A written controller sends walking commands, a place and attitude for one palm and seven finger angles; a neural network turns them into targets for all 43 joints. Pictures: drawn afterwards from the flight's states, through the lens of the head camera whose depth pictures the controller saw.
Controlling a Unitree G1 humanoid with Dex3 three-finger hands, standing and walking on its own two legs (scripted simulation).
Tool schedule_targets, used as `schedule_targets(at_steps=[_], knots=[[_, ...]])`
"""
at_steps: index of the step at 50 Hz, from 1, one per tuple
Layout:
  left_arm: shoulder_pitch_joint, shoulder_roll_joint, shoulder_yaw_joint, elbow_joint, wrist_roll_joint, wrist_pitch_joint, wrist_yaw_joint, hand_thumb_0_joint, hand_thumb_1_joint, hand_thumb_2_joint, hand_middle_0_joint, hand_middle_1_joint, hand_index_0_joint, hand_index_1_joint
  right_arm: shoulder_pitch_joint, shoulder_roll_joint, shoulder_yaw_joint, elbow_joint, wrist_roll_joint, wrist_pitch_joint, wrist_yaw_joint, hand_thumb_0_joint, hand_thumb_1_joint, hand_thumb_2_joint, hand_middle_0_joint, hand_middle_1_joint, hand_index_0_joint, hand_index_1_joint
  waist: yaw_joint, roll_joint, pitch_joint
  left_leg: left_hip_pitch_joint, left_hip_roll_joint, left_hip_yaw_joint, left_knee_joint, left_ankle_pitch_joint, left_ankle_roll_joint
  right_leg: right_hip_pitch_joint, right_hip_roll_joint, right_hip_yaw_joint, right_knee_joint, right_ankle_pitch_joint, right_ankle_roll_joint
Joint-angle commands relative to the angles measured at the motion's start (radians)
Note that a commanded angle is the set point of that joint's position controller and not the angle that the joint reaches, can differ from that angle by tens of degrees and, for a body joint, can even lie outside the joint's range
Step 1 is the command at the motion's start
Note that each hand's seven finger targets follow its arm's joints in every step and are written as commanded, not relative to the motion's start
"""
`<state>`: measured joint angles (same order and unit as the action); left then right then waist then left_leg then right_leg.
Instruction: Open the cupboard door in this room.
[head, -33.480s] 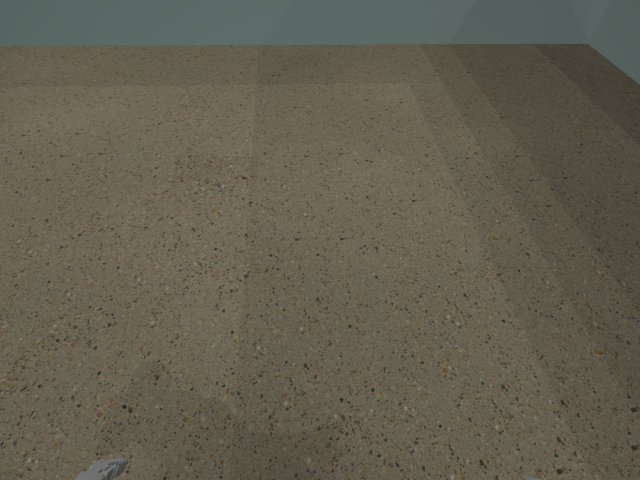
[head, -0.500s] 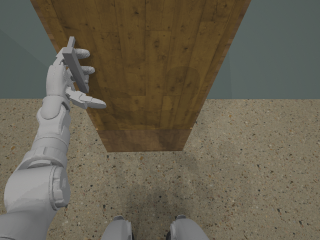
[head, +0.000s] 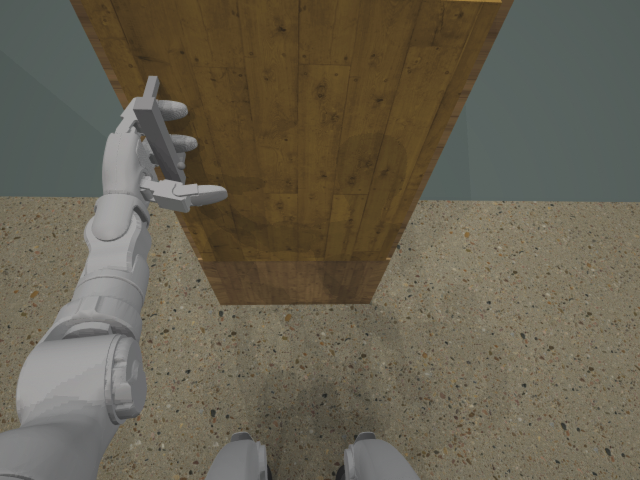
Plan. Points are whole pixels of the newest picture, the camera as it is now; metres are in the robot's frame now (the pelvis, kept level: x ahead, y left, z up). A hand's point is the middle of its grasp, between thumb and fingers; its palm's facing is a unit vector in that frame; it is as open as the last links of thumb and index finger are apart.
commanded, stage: close the thumb around the handle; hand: left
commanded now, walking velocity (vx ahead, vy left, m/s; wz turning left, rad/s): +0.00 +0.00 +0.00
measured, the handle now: (165, 136) +0.54 +0.17 +0.07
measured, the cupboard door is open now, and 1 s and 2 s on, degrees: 0 13 40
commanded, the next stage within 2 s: pull the door open along its arc in 0.46 s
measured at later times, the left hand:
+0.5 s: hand (181, 167) +0.48 +0.15 +0.07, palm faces +0.00 -1.00 -0.02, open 5.6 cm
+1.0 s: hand (184, 223) +0.40 +0.14 +0.07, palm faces -0.04 -1.00 +0.00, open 5.7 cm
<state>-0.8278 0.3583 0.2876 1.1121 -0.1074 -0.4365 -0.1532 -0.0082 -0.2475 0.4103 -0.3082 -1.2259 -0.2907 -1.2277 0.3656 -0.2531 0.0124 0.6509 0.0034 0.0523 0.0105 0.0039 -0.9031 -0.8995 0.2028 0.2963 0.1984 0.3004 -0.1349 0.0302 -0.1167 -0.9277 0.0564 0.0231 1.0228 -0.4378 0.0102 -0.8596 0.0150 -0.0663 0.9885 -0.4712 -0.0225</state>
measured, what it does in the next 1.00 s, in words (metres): stands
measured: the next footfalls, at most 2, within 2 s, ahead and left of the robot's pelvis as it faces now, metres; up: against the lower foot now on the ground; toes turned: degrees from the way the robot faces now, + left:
none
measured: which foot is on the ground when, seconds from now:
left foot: down 0.00-1.00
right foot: down 0.00-1.00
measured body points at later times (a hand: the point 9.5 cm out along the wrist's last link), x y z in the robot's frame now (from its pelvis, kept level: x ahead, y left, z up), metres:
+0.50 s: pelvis +0.00 +0.00 +0.00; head +0.11 +0.01 +0.44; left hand +0.48 +0.20 +0.08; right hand +0.03 -0.26 -0.12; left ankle +0.02 +0.11 -0.67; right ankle +0.00 -0.11 -0.67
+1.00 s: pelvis +0.02 +0.00 +0.02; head +0.09 -0.01 +0.46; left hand +0.40 +0.19 +0.08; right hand +0.09 -0.26 -0.10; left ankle +0.02 +0.11 -0.67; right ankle +0.00 -0.11 -0.67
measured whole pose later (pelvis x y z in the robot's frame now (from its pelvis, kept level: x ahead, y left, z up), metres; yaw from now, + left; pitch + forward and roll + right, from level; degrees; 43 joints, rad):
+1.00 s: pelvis +0.02 +0.00 +0.02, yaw -1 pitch +15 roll -1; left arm -0.33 0.22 0.19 0.60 -0.19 -0.38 -0.16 0.01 0.74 0.75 -0.38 -1.35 -0.36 -1.35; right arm 0.35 -0.25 -0.01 0.57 0.03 0.06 0.02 0.01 -0.90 -0.90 0.20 0.30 0.20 0.30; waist -0.08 0.03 -0.13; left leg -0.76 0.06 0.05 0.92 -0.43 0.00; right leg -0.71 0.02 -0.03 0.90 -0.46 -0.02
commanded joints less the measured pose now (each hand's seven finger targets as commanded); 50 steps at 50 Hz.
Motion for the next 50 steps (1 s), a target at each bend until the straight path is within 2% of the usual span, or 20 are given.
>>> schedule_targets(at_steps=[1,7,11,13,15,22,24,25,26,28,30,31,33,39,41,44,46,48,49,50], knots=[[-0.452,0.168,0.002,-0.220,-0.007,-0.070,-0.018,0.000,0.228,0.612,-0.352,-1.278,-0.352,-1.278,0.145,-0.165,-0.060,-0.064,-0.002,-0.016,-0.015,0.000,-0.900,-0.900,0.200,0.300,0.200,0.300,-0.024,0.066,-0.458,0.395,-0.047,-0.058,-0.080,0.346,0.020,0.119,0.037,0.039,-0.117,0.374,0.001],[-0.438,0.159,0.000,-0.232,-0.009,-0.072,-0.020,0.000,0.564,0.756,-0.376,-1.314,-0.376,-1.314,0.138,-0.163,-0.063,-0.063,-0.002,-0.015,-0.012,0.000,-0.900,-0.900,0.200,0.300,0.200,0.300,-0.019,0.086,-0.464,0.420,-0.041,-0.061,-0.078,0.375,0.014,0.102,0.037,0.035,-0.114,0.383,0.002],[-0.458,0.108,-0.042,-0.247,-0.009,-0.076,-0.014,0.000,0.788,0.852,-0.392,-1.338,-0.392,-1.338,0.140,-0.161,-0.065,-0.064,-0.003,-0.017,-0.009,0.000,-0.900,-0.900,0.200,0.300,0.200,0.300,-0.036,0.079,-0.450,0.435,-0.040,-0.066,-0.078,0.372,0.016,0.080,0.040,0.028,-0.113,0.370,0.000],[-0.448,0.144,-0.019,-0.245,-0.003,-0.077,-0.010,0.000,0.900,0.900,-0.400,-1.350,-0.400,-1.350,0.140,-0.166,-0.066,-0.059,-0.002,-0.014,-0.009,0.000,-0.900,-0.900,0.200,0.300,0.200,0.300,-0.025,0.072,-0.471,0.430,-0.040,-0.067,-0.077,0.374,0.014,0.096,0.038,0.032,-0.112,0.377,0.001],[-0.447,0.132,-0.024,-0.247,-0.003,-0.075,-0.009,0.000,0.900,0.900,-0.400,-1.350,-0.400,-1.350,0.141,-0.163,-0.067,-0.059,-0.003,-0.014,-0.009,0.000,-0.900,-0.900,0.200,0.300,0.200,0.300,-0.027,0.054,-0.474,0.421,-0.042,-0.064,-0.080,0.367,0.016,0.113,0.038,0.033,-0.116,0.383,0.003],[-0.418,0.116,-0.033,-0.285,-0.010,-0.082,-0.012,0.000,0.900,0.900,-0.400,-1.350,-0.400,-1.350,0.133,-0.161,-0.070,-0.059,-0.002,-0.014,-0.007,0.000,-0.900,-0.900,0.200,0.300,0.200,0.300,-0.018,0.079,-0.493,0.462,-0.038,-0.065,-0.077,0.414,0.013,0.106,0.040,0.030,-0.113,0.411,0.001],[-0.435,0.114,-0.042,-0.250,-0.007,-0.075,-0.010,0.000,0.900,0.900,-0.400,-1.350,-0.400,-1.350,0.133,-0.162,-0.067,-0.050,0.000,-0.013,-0.007,0.000,-0.900,-0.900,0.200,0.300,0.200,0.300,-0.032,0.046,-0.433,0.425,-0.038,-0.066,-0.085,0.360,0.014,0.094,0.040,0.027,-0.122,0.374,0.003],[-0.460,0.110,-0.052,-0.261,-0.006,-0.077,-0.010,0.000,0.900,0.900,-0.400,-1.350,-0.400,-1.350,0.131,-0.162,-0.066,-0.051,-0.001,-0.015,-0.009,0.000,-0.900,-0.900,0.200,0.300,0.200,0.300,-0.038,0.060,-0.432,0.421,-0.040,-0.064,-0.086,0.348,0.016,0.092,0.039,0.031,-0.124,0.368,0.003],[-0.467,0.120,-0.039,-0.283,-0.007,-0.085,-0.008,0.000,0.900,0.900,-0.400,-1.350,-0.400,-1.350,0.136,-0.161,-0.067,-0.053,-0.003,-0.018,-0.010,0.000,-0.900,-0.900,0.200,0.300,0.200,0.300,-0.027,0.084,-0.455,0.441,-0.042,-0.066,-0.083,0.375,0.016,0.098,0.040,0.031,-0.117,0.381,-0.001],[-0.448,0.110,-0.048,-0.247,-0.003,-0.080,-0.008,0.000,0.900,0.900,-0.400,-1.350,-0.400,-1.350,0.134,-0.161,-0.066,-0.048,-0.002,-0.017,-0.010,0.000,-0.900,-0.900,0.200,0.300,0.200,0.300,-0.033,0.064,-0.443,0.433,-0.040,-0.067,-0.083,0.371,0.014,0.091,0.038,0.030,-0.119,0.381,0.001],[-0.399,0.228,0.042,-0.248,0.007,-0.083,-0.010,0.000,0.900,0.900,-0.400,-1.350,-0.400,-1.350,0.140,-0.174,-0.067,-0.056,-0.002,-0.011,-0.014,0.000,-0.900,-0.900,0.200,0.300,0.200,0.300,0.000,0.064,-0.473,0.419,-0.043,-0.063,-0.086,0.383,0.016,0.134,0.035,0.038,-0.112,0.394,-0.001],[-0.374,0.259,0.066,-0.260,0.007,-0.086,-0.016,0.000,0.900,0.900,-0.400,-1.350,-0.400,-1.350,0.139,-0.175,-0.065,-0.066,-0.003,-0.009,-0.016,0.000,-0.900,-0.900,0.200,0.300,0.200,0.300,0.014,0.091,-0.492,0.428,-0.045,-0.059,-0.085,0.412,0.017,0.152,0.037,0.041,-0.106,0.419,-0.003],[-0.319,0.190,0.029,-0.296,-0.016,-0.083,-0.036,0.000,0.900,0.900,-0.400,-1.350,-0.400,-1.350,0.117,-0.157,-0.061,-0.084,0.003,-0.008,-0.012,0.000,-0.900,-0.900,0.200,0.300,0.200,0.300,0.021,0.071,-0.501,0.427,-0.047,-0.047,-0.091,0.422,0.017,0.193,0.036,0.040,-0.115,0.453,0.002],[-0.063,0.149,0.019,-0.431,-0.059,-0.056,-0.053,0.000,0.900,0.900,-0.400,-1.350,-0.400,-1.350,0.081,-0.152,-0.066,-0.144,0.018,-0.003,-0.007,0.000,-0.900,-0.900,0.200,0.300,0.200,0.300,0.059,-0.001,-0.465,0.387,-0.052,-0.020,-0.129,0.418,0.023,0.303,0.036,0.043,-0.139,0.519,0.005],[0.061,0.139,0.023,-0.517,-0.073,-0.050,-0.050,0.000,0.900,0.900,-0.400,-1.350,-0.400,-1.350,0.067,-0.150,-0.069,-0.168,0.021,-0.007,-0.005,0.000,-0.900,-0.900,0.200,0.300,0.200,0.300,0.084,0.030,-0.475,0.402,-0.057,-0.008,-0.136,0.446,0.024,0.339,0.034,0.046,-0.140,0.555,0.002],[0.165,0.073,-0.029,-0.614,-0.087,-0.036,-0.043,0.000,0.900,0.900,-0.400,-1.350,-0.400,-1.350,0.039,-0.140,-0.070,-0.182,0.028,-0.010,-0.001,0.000,-0.900,-0.900,0.200,0.300,0.200,0.300,0.080,-0.028,-0.405,0.383,-0.054,-0.003,-0.161,0.414,0.024,0.351,0.030,0.042,-0.160,0.554,0.009],[0.257,0.054,-0.044,-0.709,-0.094,-0.032,-0.034,0.000,0.900,0.900,-0.400,-1.350,-0.400,-1.350,0.018,-0.136,-0.070,-0.203,0.028,-0.020,0.001,0.000,-0.900,-0.900,0.200,0.300,0.200,0.300,0.096,0.017,-0.404,0.402,-0.061,0.006,-0.166,0.417,0.025,0.372,0.027,0.045,-0.163,0.562,0.006],[0.331,0.006,-0.085,-0.756,-0.091,-0.024,-0.025,0.000,0.900,0.900,-0.400,-1.350,-0.400,-1.350,-0.002,-0.127,-0.070,-0.205,0.030,-0.025,0.000,0.000,-0.900,-0.900,0.200,0.300,0.200,0.300,0.092,0.006,-0.370,0.427,-0.053,0.000,-0.175,0.422,0.020,0.340,0.025,0.036,-0.165,0.540,0.008],[0.320,-0.044,0.016,-0.806,-0.153,-0.014,0.103,0.000,0.900,0.900,-0.400,-1.350,-0.400,-1.350,-0.040,-0.095,-0.067,-0.204,0.025,-0.036,-0.001,0.000,-0.900,-0.900,0.200,0.300,0.200,0.300,0.164,-0.011,-0.345,0.392,-0.054,0.002,-0.187,0.404,0.007,0.348,0.025,0.017,-0.174,0.491,0.008],[0.361,-0.118,-0.071,-0.830,-0.121,-0.001,0.170,0.000,0.900,0.900,-0.400,-1.350,-0.400,-1.350,-0.049,-0.095,-0.066,-0.206,0.019,-0.049,0.005,0.000,-0.900,-0.900,0.200,0.300,0.200,0.300,0.129,0.003,-0.323,0.409,-0.054,0.005,-0.188,0.381,0.005,0.327,0.027,0.015,-0.175,0.466,0.011]])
